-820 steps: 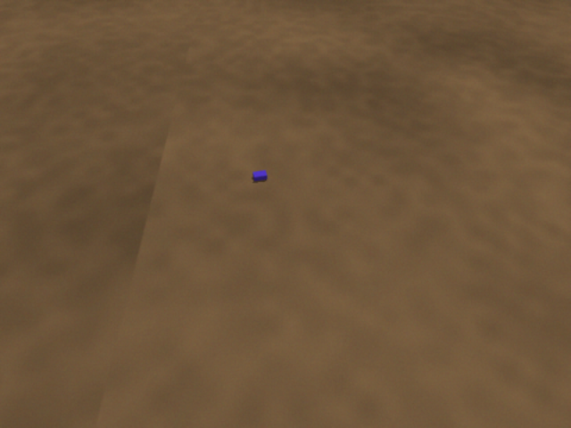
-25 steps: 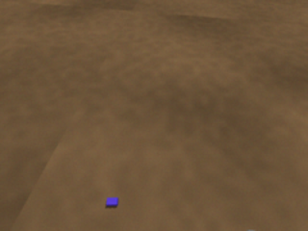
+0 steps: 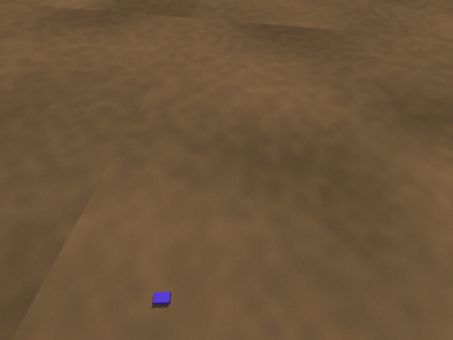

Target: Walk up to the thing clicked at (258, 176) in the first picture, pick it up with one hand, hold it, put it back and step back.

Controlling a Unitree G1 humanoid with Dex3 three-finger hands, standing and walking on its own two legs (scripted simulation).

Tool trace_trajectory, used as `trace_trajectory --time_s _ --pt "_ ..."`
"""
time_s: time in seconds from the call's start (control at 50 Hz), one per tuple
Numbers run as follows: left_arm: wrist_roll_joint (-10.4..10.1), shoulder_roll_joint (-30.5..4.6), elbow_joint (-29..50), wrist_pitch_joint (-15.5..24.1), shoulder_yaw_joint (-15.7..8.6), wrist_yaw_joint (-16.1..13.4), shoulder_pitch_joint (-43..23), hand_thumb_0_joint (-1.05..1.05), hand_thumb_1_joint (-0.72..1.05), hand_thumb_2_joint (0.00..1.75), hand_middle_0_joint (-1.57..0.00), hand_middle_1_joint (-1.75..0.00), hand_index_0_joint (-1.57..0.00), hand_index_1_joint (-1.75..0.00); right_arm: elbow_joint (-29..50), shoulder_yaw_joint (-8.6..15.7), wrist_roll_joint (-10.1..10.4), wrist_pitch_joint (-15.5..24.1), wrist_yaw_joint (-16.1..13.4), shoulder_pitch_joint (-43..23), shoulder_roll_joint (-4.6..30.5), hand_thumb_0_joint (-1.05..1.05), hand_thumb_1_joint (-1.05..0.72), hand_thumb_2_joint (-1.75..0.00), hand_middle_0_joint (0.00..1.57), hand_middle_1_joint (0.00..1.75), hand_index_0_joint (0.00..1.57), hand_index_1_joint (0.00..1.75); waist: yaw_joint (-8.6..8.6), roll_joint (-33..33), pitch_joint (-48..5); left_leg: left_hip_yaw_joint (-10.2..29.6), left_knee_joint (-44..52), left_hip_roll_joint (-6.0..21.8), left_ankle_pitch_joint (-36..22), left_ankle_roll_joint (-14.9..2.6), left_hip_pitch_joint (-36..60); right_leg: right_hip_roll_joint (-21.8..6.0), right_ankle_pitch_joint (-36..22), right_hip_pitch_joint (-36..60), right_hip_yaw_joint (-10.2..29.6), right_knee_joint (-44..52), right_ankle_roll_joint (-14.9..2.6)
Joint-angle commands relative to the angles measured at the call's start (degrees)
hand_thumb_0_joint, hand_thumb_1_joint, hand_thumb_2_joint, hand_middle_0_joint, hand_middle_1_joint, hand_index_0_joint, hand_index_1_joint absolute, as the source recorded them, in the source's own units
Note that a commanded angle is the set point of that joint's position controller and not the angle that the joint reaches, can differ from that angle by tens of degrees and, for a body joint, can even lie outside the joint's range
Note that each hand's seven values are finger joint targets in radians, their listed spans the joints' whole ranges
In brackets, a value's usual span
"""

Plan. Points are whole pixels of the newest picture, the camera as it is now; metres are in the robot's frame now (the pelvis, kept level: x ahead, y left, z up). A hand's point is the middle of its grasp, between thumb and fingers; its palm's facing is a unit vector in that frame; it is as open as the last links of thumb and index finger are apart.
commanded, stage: stand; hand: left
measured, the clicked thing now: (162, 298) +0.42 +0.25 -0.77
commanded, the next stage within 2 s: none
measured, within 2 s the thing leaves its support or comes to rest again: neither
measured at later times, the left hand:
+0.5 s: hand out of the picture +0.11 +0.25 -0.15, palm faces -0.04 -0.94 -0.34, open 7.4 cm
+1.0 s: hand out of the picture +0.09 +0.25 -0.16, palm faces -0.05 -0.94 -0.35, open 7.4 cm
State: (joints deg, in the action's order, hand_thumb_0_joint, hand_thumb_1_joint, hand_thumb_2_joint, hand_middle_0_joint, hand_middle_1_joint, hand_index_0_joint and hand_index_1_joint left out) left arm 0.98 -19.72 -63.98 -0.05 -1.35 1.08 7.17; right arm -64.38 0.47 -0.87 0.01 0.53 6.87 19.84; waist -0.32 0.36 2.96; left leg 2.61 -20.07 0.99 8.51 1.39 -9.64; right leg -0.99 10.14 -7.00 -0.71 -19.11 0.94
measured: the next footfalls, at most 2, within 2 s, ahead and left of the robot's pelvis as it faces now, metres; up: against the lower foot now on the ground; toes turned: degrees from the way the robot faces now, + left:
none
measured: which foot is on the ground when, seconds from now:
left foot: down 0.00-1.00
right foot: down 0.00-1.00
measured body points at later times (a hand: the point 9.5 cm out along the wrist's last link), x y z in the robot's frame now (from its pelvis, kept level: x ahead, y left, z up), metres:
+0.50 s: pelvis +0.03 +0.00 +0.00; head +0.05 +0.00 +0.45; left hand +0.12 +0.30 -0.13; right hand +0.10 -0.30 -0.13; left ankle +0.03 +0.13 -0.75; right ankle +0.00 -0.13 -0.75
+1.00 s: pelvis +0.02 +0.00 +0.00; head +0.04 +0.00 +0.45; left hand +0.10 +0.30 -0.13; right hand +0.09 -0.31 -0.13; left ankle +0.03 +0.13 -0.75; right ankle +0.00 -0.13 -0.75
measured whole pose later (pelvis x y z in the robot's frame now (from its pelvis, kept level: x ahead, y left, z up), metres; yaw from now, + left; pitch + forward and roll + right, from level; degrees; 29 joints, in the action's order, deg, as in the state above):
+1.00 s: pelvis +0.02 +0.00 +0.00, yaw -1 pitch -2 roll +0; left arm 0.7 -20.2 -63.6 0.6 0.0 0.3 7.5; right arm -64.3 0.3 -0.7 -0.1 0.4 6.5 20.1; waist -0.4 0.3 3.3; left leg 1.8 -18.4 1.2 9.8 1.6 -6.8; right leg -0.8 11.3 -4.7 0.0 -18.0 0.8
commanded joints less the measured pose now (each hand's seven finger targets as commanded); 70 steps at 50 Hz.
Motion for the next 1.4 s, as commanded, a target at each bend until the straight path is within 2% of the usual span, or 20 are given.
trace_trajectory --time_s 0.0,0.02,0.06,0.1,0.14,0.28,0.3,0.32,0.4,0.46,0.52,0.58,0.72,0.78,0.86,1.02,1.06,1.1,1.18,1.38 --pt "0.1 -12.9 3.6 1.6 -1.9 -0.9 -2.0 0.0 0.9 0.9 -0.2 -0.3 -0.2 -0.3 3.3 2.4 0.0 1.4 -0.5 -0.7 12.0 0.0 -0.9 -0.9 0.2 0.3 0.2 0.3 -0.05 -1.6 -0.4 4.8 4.7 5.0 5.8 -2.55 -1.2 -6.3 10.0 -3.3 6.5 6.1 -2.31" --pt "0.1 -12.9 3.7 1.7 -1.9 -0.9 -1.9 0.0 0.9 0.9 -0.2 -0.3 -0.2 -0.3 3.4 2.5 -0.1 1.4 -0.5 -0.7 12.5 0.0 -0.9 -0.9 0.2 0.3 0.2 0.3 -0.16 -0.7 -1.1 4.7 4.5 5.1 6.2 -2.66 -0.7 -6.1 9.3 -3.2 6.5 5.7 -2.32" --pt "-0.1 -12.4 3.6 1.9 -1.7 -0.9 -1.7 0.0 0.9 0.9 -0.2 -0.3 -0.2 -0.3 3.6 2.4 -0.1 1.7 -0.4 -1.4 12.5 0.0 -0.9 -0.9 0.2 0.3 0.2 0.3 0.12 -0.1 -1.7 5.0 4.4 5.7 2.7 -2.93 -0.1 -6.2 4.7 -1.9 6.1 4.8 -2.27" --pt "-0.3 -12.8 3.9 2.2 -1.7 -1.1 -2.0 0.0 0.9 0.9 -0.2 -0.3 -0.2 -0.3 3.8 2.3 0.0 2.0 -0.5 -1.0 12.3 0.0 -0.9 -0.9 0.2 0.3 0.2 0.3 0.03 -0.5 -4.2 4.5 3.5 6.0 -5.1 -2.76 1.7 -6.5 -2.9 0.5 5.6 3.2 -2.23" --pt "-0.5 -12.9 3.7 2.2 -1.6 -1.2 -1.7 0.0 0.9 0.9 -0.2 -0.3 -0.2 -0.3 3.7 2.2 0.2 2.1 -0.6 -1.1 12.3 0.0 -0.9 -0.9 0.2 0.3 0.2 0.3 0.2 -0.3 -5.0 4.3 3.2 6.1 -8.5 -2.69 2.4 -6.5 -6.3 1.8 5.2 2.5 -2.2" --pt "-0.5 -12.7 3.6 1.9 -1.2 -1.4 -1.3 0.0 0.9 0.9 -0.2 -0.3 -0.2 -0.3 3.5 2.1 0.4 1.9 -1.0 -1.3 12.8 0.0 -0.9 -0.9 0.2 0.3 0.2 0.3 0.41 0.1 -6.5 3.5 2.4 6.2 -12.2 -2.44 4.3 -6.6 -10.7 3.5 4.7 2.0 -1.99" --pt "-0.6 -12.8 3.4 1.9 -1.2 -1.4 -1.7 0.0 0.9 0.9 -0.2 -0.3 -0.2 -0.3 3.3 2.0 0.4 1.9 -1.0 -1.2 12.7 0.0 -0.9 -0.9 0.2 0.3 0.2 0.3 0.14 0.1 -5.7 3.6 2.9 6.1 -11.6 -2.28 3.7 -6.5 -10.0 3.1 4.6 2.1 -1.86" --pt "-0.5 -12.9 3.6 1.9 -1.3 -1.5 -1.8 0.0 0.9 0.9 -0.2 -0.3 -0.2 -0.3 3.5 2.0 0.3 1.9 -1.1 -1.4 12.6 0.0 -0.9 -0.9 0.2 0.3 0.2 0.3 0.36 0.0 -6.7 3.3 2.3 6.4 -14.1 -2.32 4.6 -6.7 -12.3 3.9 4.7 1.5 -2.03" --pt "-0.5 -12.7 3.4 1.9 -1.0 -1.6 -1.6 0.0 0.9 0.9 -0.2 -0.3 -0.2 -0.3 3.3 2.0 0.5 1.6 -1.1 -1.4 12.5 0.0 -0.9 -0.9 0.2 0.3 0.2 0.3 0.15 -1.3 -5.0 3.5 2.5 6.3 -13.2 -2.15 4.4 -6.5 -11.9 2.9 4.4 2.2 -1.83" --pt "-0.6 -12.7 3.5 1.9 -1.1 -1.7 -1.7 0.0 0.9 0.9 -0.2 -0.3 -0.2 -0.3 3.4 1.8 0.5 1.6 -1.1 -1.7 12.4 0.0 -0.9 -0.9 0.2 0.3 0.2 0.3 0.23 -0.5 -5.5 3.2 2.3 6.4 -14.8 -2.08 4.8 -6.7 -14.0 3.8 4.4 2.0 -1.87" --pt "-0.4 -12.7 3.5 1.8 -1.1 -1.7 -2.0 0.0 0.9 0.9 -0.2 -0.3 -0.2 -0.3 3.6 1.9 0.4 1.6 -1.2 -2.0 12.5 0.0 -0.9 -0.9 0.2 0.3 0.2 0.3 0.16 -0.1 -5.5 3.0 2.6 6.3 -13.4 -2.11 4.6 -6.5 -12.6 3.8 4.4 2.5 -1.69" --pt "-0.4 -12.8 3.7 1.9 -1.1 -1.7 -2.3 0.0 0.9 0.9 -0.2 -0.3 -0.2 -0.3 3.8 1.8 0.4 1.7 -1.2 -2.4 12.4 0.0 -0.9 -0.9 0.2 0.3 0.2 0.3 0.17 -0.1 -6.1 2.7 2.2 6.5 -15.3 -2.09 5.7 -6.8 -14.9 3.9 4.6 2.1 -1.83" --pt "-0.4 -12.6 3.7 1.8 -1.1 -1.7 -2.4 0.0 0.9 0.9 -0.2 -0.3 -0.2 -0.3 3.9 2.0 0.4 1.6 -1.1 -3.0 12.4 0.0 -0.9 -0.9 0.2 0.3 0.2 0.3 0.24 -1.1 -3.4 2.9 3.7 6.2 -10.3 -1.97 4.2 -6.3 -9.3 2.1 4.5 3.6 -1.86" --pt "-0.2 -12.9 3.7 1.9 -1.1 -1.8 -2.4 0.0 0.9 0.9 -0.2 -0.3 -0.2 -0.3 4.0 2.2 0.4 1.4 -1.1 -3.0 12.4 0.0 -0.9 -0.9 0.2 0.3 0.2 0.3 0.05 -1.5 -4.1 2.9 3.5 6.2 -9.6 -2.24 4.8 -6.3 -9.1 2.2 4.6 3.6 -2.05" --pt "-0.4 -12.9 3.7 2.0 -1.2 -1.7 -2.2 0.0 0.9 0.9 -0.2 -0.3 -0.2 -0.3 3.7 2.1 0.4 1.4 -0.8 -2.8 12.4 0.0 -0.9 -0.9 0.2 0.3 0.2 0.3 -0.01 -0.8 -3.6 2.9 4.1 5.8 -5.6 -2.3 3.9 -6.3 -5.4 1.8 5.0 4.6 -2.0" --pt "-0.4 -12.9 3.9 2.0 -1.0 -1.7 -1.7 0.0 0.9 0.9 -0.2 -0.3 -0.2 -0.3 3.6 2.0 0.4 1.5 -0.9 -2.7 12.5 0.0 -0.9 -0.9 0.2 0.3 0.2 0.3 0.22 0.1 -4.5 3.0 3.6 6.2 -8.1 -2.34 4.8 -6.5 -8.1 1.9 5.3 4.0 -2.16" --pt "-0.4 -13.0 3.8 1.9 -1.0 -1.7 -1.7 0.0 0.9 0.9 -0.2 -0.3 -0.2 -0.3 3.4 2.0 0.4 1.5 -0.9 -2.3 12.4 0.0 -0.9 -0.9 0.2 0.3 0.2 0.3 0.08 0.0 -3.5 3.0 4.1 6.1 -6.4 -2.2 4.0 -6.3 -5.8 1.3 5.3 4.2 -2.14" --pt "-0.3 -13.0 3.8 1.9 -1.0 -1.7 -1.6 0.0 0.9 0.9 -0.2 -0.3 -0.2 -0.3 3.5 2.1 0.4 1.4 -0.9 -2.4 12.4 0.0 -0.9 -0.9 0.2 0.3 0.2 0.3 0.33 -0.7 -3.9 3.2 3.8 6.2 -7.1 -2.33 4.3 -6.3 -6.4 1.6 5.1 3.8 -2.3" --pt "-0.4 -13.0 3.5 1.7 -0.9 -1.5 -1.4 0.0 0.9 0.9 -0.2 -0.3 -0.2 -0.3 3.0 2.0 0.3 1.3 -0.8 -1.2 12.6 0.0 -0.9 -0.9 0.2 0.3 0.2 0.3 0.04 0.0 -2.3 3.0 4.9 5.8 -2.1 -2.31 2.6 -6.2 -1.5 0.5 5.6 4.7 -2.24" --pt "-0.4 -13.4 3.7 1.9 -1.1 -1.6 -1.5 0.0 0.9 0.9 -0.2 -0.3 -0.2 -0.3 3.4 1.9 0.5 1.5 -0.9 -1.3 12.4 0.0 -0.9 -0.9 0.2 0.3 0.2 0.3 0.17 -0.5 -5.1 3.1 3.7 6.2 -7.9 -2.52 4.6 -6.5 -7.2 2.3 5.3 3.2 -2.2"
